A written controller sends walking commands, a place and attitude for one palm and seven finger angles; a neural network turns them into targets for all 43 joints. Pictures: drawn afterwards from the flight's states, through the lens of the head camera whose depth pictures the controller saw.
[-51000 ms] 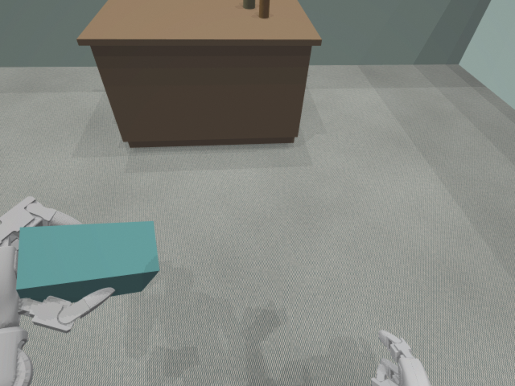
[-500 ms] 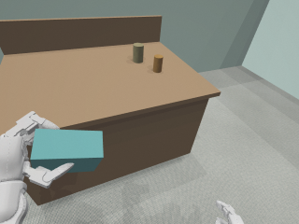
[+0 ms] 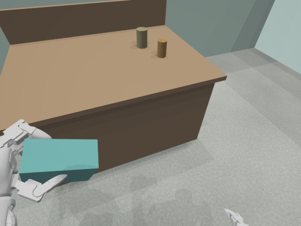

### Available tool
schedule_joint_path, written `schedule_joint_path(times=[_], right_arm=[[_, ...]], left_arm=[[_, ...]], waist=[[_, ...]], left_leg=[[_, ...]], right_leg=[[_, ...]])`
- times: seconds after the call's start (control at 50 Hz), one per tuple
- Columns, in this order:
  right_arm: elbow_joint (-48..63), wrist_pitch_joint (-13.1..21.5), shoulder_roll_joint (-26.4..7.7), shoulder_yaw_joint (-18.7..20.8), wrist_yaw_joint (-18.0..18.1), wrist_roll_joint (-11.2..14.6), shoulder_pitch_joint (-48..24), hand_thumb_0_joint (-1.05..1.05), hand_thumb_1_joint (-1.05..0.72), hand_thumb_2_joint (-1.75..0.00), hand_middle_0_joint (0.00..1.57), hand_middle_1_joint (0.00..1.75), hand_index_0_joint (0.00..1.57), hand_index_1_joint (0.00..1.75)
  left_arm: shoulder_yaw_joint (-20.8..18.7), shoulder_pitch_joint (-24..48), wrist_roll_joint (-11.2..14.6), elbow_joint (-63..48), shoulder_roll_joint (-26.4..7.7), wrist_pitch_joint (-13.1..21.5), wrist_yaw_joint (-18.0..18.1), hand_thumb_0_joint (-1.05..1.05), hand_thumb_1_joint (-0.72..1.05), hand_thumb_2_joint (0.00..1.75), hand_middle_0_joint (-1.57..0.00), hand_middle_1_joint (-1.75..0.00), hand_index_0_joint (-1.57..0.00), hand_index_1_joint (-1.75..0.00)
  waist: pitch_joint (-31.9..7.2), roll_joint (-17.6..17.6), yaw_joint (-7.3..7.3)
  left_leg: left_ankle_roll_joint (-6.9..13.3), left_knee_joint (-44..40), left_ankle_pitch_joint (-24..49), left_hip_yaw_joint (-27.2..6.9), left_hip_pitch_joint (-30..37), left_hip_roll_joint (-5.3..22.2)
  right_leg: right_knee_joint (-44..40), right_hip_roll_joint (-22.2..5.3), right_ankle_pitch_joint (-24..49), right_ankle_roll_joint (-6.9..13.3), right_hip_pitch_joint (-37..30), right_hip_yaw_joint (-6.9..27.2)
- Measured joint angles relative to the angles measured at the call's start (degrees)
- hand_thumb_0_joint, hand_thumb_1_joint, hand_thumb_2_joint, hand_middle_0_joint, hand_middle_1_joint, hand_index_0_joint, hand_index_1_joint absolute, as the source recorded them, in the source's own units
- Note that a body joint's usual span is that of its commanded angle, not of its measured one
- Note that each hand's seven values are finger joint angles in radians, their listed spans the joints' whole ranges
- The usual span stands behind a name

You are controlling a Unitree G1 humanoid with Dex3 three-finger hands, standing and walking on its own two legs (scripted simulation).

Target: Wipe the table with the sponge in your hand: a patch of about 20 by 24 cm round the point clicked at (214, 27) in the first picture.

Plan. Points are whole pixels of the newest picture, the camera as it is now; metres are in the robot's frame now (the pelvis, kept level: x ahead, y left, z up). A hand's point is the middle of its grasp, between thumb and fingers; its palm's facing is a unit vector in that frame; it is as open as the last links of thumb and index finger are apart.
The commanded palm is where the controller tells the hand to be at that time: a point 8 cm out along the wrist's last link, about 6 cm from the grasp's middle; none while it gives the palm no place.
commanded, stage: stop stepping back and stand still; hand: left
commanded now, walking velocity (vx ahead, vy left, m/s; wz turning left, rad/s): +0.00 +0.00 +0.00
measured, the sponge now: (72, 162) +0.23 +0.18 +0.13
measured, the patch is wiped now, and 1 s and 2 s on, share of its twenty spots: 1.00 1.00 1.00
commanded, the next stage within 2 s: stand and wait in 0.10 s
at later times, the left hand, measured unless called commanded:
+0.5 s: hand (27, 150) +0.22 +0.25 +0.17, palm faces +0.40 -0.85 -0.35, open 10.1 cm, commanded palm +0.17 +0.30 +0.19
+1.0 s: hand (3, 150) +0.22 +0.30 +0.17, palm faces +0.41 -0.85 -0.34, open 10.1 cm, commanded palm +0.17 +0.33 +0.19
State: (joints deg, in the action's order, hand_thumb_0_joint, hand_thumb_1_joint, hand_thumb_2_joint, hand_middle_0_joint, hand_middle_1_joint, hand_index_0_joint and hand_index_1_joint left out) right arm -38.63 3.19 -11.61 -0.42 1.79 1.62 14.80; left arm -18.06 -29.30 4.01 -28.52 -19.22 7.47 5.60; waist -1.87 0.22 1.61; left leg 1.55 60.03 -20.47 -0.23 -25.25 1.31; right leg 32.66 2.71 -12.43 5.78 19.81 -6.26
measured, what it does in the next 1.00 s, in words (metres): steps on the spot: left foot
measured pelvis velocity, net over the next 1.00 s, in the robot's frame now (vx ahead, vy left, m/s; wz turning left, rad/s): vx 0.01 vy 0.05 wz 0.01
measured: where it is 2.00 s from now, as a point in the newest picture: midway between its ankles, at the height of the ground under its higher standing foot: outside the picture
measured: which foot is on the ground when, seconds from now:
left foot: up 0.00-0.08, down 0.10-1.00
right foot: down 0.00-1.00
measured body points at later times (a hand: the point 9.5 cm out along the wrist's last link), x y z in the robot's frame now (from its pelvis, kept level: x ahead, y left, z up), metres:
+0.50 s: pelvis +0.02 +0.02 +0.01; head +0.02 +0.02 +0.46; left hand +0.20 +0.30 +0.19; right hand +0.21 -0.22 -0.06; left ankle +0.00 +0.14 -0.73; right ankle +0.05 -0.06 -0.73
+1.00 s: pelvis +0.01 +0.05 +0.02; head +0.00 +0.06 +0.47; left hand +0.19 +0.34 +0.19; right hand +0.20 -0.18 -0.05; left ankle +0.00 +0.14 -0.73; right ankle +0.05 -0.06 -0.73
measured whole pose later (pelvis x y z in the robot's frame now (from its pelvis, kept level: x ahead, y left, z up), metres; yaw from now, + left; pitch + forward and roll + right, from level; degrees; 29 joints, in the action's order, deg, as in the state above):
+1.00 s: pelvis +0.01 +0.05 +0.02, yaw +0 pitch -1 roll -1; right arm -34.1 3.1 -11.8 -1.8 3.6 0.8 10.8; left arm -17.7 -27.4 3.5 -26.4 -20.9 7.0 9.0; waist -1.7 0.5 -0.2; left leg 2.6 25.8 -14.7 1.0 -10.4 -2.0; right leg 23.0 0.7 -9.0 0.4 13.3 -1.5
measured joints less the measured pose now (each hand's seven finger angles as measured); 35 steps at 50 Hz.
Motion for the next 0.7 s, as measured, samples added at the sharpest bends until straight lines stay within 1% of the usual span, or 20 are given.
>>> schedule_joint_path(times=[0.04,0.08,0.1,0.12,0.16,0.2,0.22,0.24,0.28,0.3,0.32,0.36,0.4,0.44,0.46,0.5,0.58,0.64,0.7], right_arm=[[1.2,0.3,0.4,-0.3,0.6,-0.2,0.1,0.02,-0.91,-0.90,0.20,0.30,0.20,0.30],[2.3,0.8,0.2,-0.4,1.5,-0.5,0.3,0.02,-0.90,-0.90,0.20,0.30,0.20,0.30],[3.2,1.1,-0.5,-0.4,1.9,-0.7,0.3,0.02,-0.90,-0.90,0.20,0.30,0.20,0.30],[3.5,1.4,-0.8,-0.2,2.3,-0.8,-0.1,0.02,-0.90,-0.90,0.20,0.30,0.20,0.30],[3.5,1.7,-0.8,-0.1,2.7,-0.6,-1.1,0.01,-0.90,-0.90,0.20,0.30,0.20,0.30],[3.6,2.1,-0.6,-0.2,2.7,-0.2,-1.4,0.01,-0.90,-0.90,0.20,0.30,0.20,0.30],[3.7,2.3,-0.6,-0.4,2.6,0.0,-1.6,0.01,-0.90,-0.90,0.20,0.30,0.20,0.30],[3.6,2.4,-0.6,-0.5,2.5,0.0,-1.9,0.01,-0.90,-0.90,0.20,0.30,0.20,0.30],[3.4,2.5,-0.8,-0.5,2.1,-0.1,-2.6,0.01,-0.90,-0.90,0.20,0.30,0.20,0.30],[3.4,2.4,-0.8,-0.4,1.8,-0.1,-2.9,0.01,-0.90,-0.90,0.20,0.30,0.20,0.30],[3.3,2.3,-0.9,-0.3,1.5,-0.1,-3.1,0.01,-0.90,-0.90,0.20,0.30,0.20,0.30],[3.1,2.1,-1.1,-0.1,1.0,-0.1,-3.7,0.01,-0.90,-0.90,0.20,0.30,0.20,0.30],[3.3,2.1,-1.1,-0.2,1.0,-0.3,-4.0,0.01,-0.90,-0.90,0.20,0.30,0.20,0.30],[3.7,2.1,-1.3,-0.2,1.3,-0.6,-4.2,0.01,-0.90,-0.90,0.20,0.30,0.20,0.30],[3.8,2.0,-1.2,-0.1,1.5,-0.7,-4.4,0.01,-0.90,-0.90,0.20,0.30,0.20,0.30],[4.1,1.7,-1.2,-0.2,1.7,-0.6,-4.6,0.01,-0.90,-0.90,0.20,0.30,0.20,0.30],[4.7,1.1,-1.1,-0.2,1.9,-0.4,-4.8,0.01,-0.90,-0.90,0.20,0.30,0.20,0.30],[4.8,0.7,-0.9,-0.4,1.8,-0.3,-4.7,0.01,-0.90,-0.90,0.20,0.30,0.20,0.30],[4.9,0.4,-0.8,-0.7,1.8,-0.3,-4.5,0.01,-0.90,-0.90,0.20,0.30,0.20,0.30]], left_arm=[[0.2,-1.6,-0.1,-2.2,-1.4,-0.1,0.6,-0.01,-0.52,1.07,-0.74,-1.36,-0.74,-1.34],[0.2,-2.0,-0.3,-3.7,-2.7,-0.2,1.6,-0.01,-0.52,1.07,-0.74,-1.36,-0.74,-1.34],[0.2,-1.9,-0.3,-4.2,-3.0,-0.1,2.1,-0.01,-0.52,1.07,-0.74,-1.36,-0.74,-1.34],[0.1,-1.4,-0.3,-4.1,-3.2,0.0,2.6,-0.01,-0.52,1.07,-0.74,-1.36,-0.74,-1.34],[-0.5,0.0,-0.5,-2.4,-3.6,-0.4,3.4,-0.01,-0.52,1.07,-0.74,-1.36,-0.75,-1.34],[-1.2,1.3,-0.7,0.2,-3.8,-1.0,3.7,-0.01,-0.52,1.07,-0.74,-1.36,-0.75,-1.34],[-1.4,1.9,-0.7,1.5,-3.6,-1.5,3.7,-0.01,-0.52,1.07,-0.74,-1.36,-0.74,-1.34],[-1.5,2.5,-0.8,2.7,-3.1,-1.8,3.7,-0.01,-0.52,1.07,-0.74,-1.36,-0.74,-1.34],[-1.2,3.3,-0.9,4.4,-1.8,-2.1,3.4,-0.01,-0.52,1.07,-0.74,-1.36,-0.74,-1.35],[-0.7,3.4,-0.9,4.7,-1.1,-2.2,3.2,-0.01,-0.52,1.07,-0.74,-1.36,-0.74,-1.35],[0.0,3.5,-1.0,4.6,-0.4,-2.2,3.0,-0.01,-0.52,1.07,-0.74,-1.36,-0.74,-1.35],[1.2,3.1,-1.0,3.7,0.7,-2.1,2.9,-0.01,-0.52,1.07,-0.74,-1.36,-0.74,-1.35],[2.1,2.1,-1.0,2.0,0.9,-1.8,2.9,-0.01,-0.52,1.07,-0.74,-1.36,-0.74,-1.35],[2.3,1.2,-1.0,0.2,0.3,-1.5,3.1,-0.01,-0.52,1.07,-0.74,-1.36,-0.74,-1.35],[2.2,1.0,-0.9,-0.2,-0.2,-1.3,3.2,-0.01,-0.52,1.07,-0.74,-1.36,-0.74,-1.35],[1.6,0.8,-0.8,-0.7,-1.2,-1.1,3.5,-0.01,-0.52,1.07,-0.74,-1.36,-0.74,-1.35],[0.1,1.0,-0.4,0.7,-2.4,-1.0,3.7,-0.01,-0.52,1.07,-0.74,-1.36,-0.74,-1.35],[-0.2,1.5,-0.2,2.2,-2.2,-1.3,3.6,-0.01,-0.52,1.07,-0.74,-1.36,-0.74,-1.35],[0.4,1.5,-0.2,2.8,-1.5,-1.6,3.4,-0.01,-0.52,1.07,-0.74,-1.36,-0.74,-1.35]], waist=[[-0.2,1.2,0.11],[-0.6,1.7,-0.09],[-0.9,1.0,-0.15],[-0.9,0.6,-0.08],[-0.7,1.1,-0.48],[-1.4,1.4,-0.47],[-1.7,1.2,-0.57],[-1.7,0.7,-0.64],[-1.5,-0.7,-0.64],[-1.6,-1.2,-0.74],[-1.4,-1.5,-0.96],[-0.9,-1.5,-1.59],[-0.4,-0.9,-1.99],[0.1,-0.6,-1.93],[0.4,-0.3,-1.93],[0.8,-0.1,-1.93],[0.9,-0.5,-1.43],[0.7,-0.5,-1.20],[0.6,-0.2,-1.19]], left_leg=[[0.4,-8.6,-0.1,1.7,1.9,0.4],[0.9,-18.7,-0.6,2.7,5.8,0.5],[1.5,-23.9,-1.9,2.0,7.9,0.8],[0.7,-26.4,0.6,1.6,8.6,0.8],[-0.9,-27.1,3.3,2.1,9.4,0.2],[-1.6,-27.8,3.8,2.2,10.1,-0.7],[-1.9,-27.8,3.7,2.1,10.4,-0.9],[-2.1,-27.6,3.4,1.9,10.6,-0.7],[-2.1,-27.0,2.9,1.0,10.6,0.0],[-1.7,-26.5,2.6,0.4,10.2,0.2],[-1.2,-25.6,2.7,-0.2,9.7,0.3],[-0.6,-24.6,3.5,-0.9,9.2,0.2],[-0.6,-26.6,3.7,-1.2,10.2,0.0],[-1.9,-30.0,3.0,-1.4,11.9,-0.2],[-2.3,-30.8,3.4,-1.2,12.3,-0.5],[-2.0,-31.7,4.2,-0.8,13.0,-0.9],[-1.2,-32.5,4.4,-0.3,13.9,-1.3],[-0.7,-33.0,4.4,0.0,14.5,-1.6],[-0.3,-33.4,4.6,0.3,14.9,-2.0]], right_leg=[[-1.8,-0.4,1.0,-0.1,-0.2,0.0],[-2.2,-0.6,1.1,-0.4,-0.1,-0.3],[-1.7,-0.2,0.4,-0.7,0.3,-0.7],[-0.6,-0.2,-0.9,-1.4,0.9,-0.8],[2.4,-0.3,-4.6,-4.2,1.3,1.2],[3.0,-0.8,-5.8,-5.9,0.4,3.1],[1.8,-0.9,-3.6,-5.7,-0.3,3.2],[0.7,-0.7,-1.1,-4.7,-1.1,2.9],[-1.0,0.1,-0.5,-2.1,-2.3,2.0],[-1.8,0.4,-0.6,-1.4,-2.7,1.6],[-2.8,0.8,-0.5,-1.0,-3.0,1.3],[-4.7,1.1,0.3,-1.1,-3.7,1.3],[-5.8,1.1,1.0,-1.3,-4.1,1.7],[-6.1,0.9,1.1,-1.7,-4.2,1.9],[-6.3,0.6,1.1,-1.9,-4.4,2.2],[-7.0,0.3,1.3,-2.4,-4.9,2.6],[-8.0,-0.1,1.7,-3.0,-5.9,3.1],[-8.5,-0.4,1.9,-3.5,-6.4,3.4],[-8.8,-0.7,2.0,-4.0,-6.6,3.8]])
